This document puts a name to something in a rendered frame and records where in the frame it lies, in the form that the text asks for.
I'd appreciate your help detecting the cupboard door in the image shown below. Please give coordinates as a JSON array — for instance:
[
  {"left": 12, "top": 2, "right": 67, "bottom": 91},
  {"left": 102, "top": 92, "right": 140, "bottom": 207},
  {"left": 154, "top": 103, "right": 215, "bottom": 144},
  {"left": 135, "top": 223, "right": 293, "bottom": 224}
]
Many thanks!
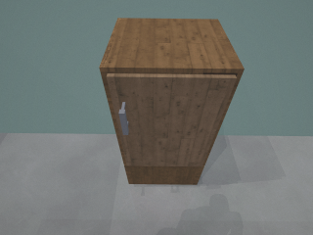
[{"left": 106, "top": 73, "right": 237, "bottom": 166}]

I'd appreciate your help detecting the handle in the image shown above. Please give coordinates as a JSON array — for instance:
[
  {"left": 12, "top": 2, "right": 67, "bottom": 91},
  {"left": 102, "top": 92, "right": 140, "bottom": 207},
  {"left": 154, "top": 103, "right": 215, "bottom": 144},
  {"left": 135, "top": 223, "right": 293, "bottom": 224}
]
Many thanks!
[{"left": 118, "top": 102, "right": 129, "bottom": 135}]

